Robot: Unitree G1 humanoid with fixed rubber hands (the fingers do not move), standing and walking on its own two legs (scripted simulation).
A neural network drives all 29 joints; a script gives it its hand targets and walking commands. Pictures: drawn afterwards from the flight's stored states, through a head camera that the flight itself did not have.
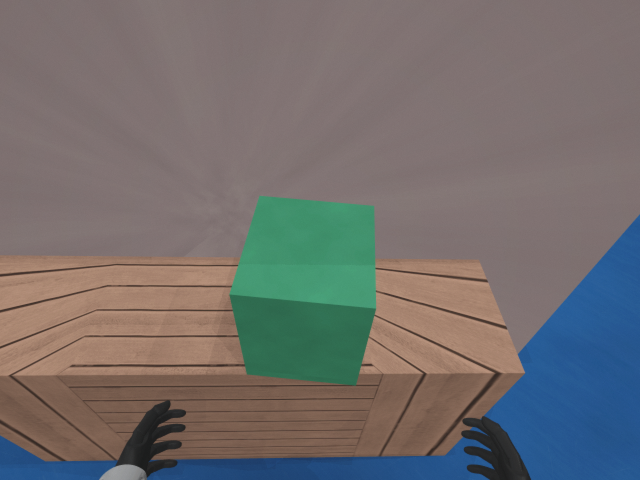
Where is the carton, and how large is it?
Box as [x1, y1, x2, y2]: [229, 196, 375, 385]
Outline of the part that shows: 259,196 229,294 246,372 248,374 355,385 375,310 373,206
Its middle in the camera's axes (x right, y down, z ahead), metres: -0.02 +0.10 +0.68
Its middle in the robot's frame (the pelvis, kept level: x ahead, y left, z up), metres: +0.45 +0.04 -0.09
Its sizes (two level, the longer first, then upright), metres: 0.210 0.200 0.250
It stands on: a pedestal, 0.55 m high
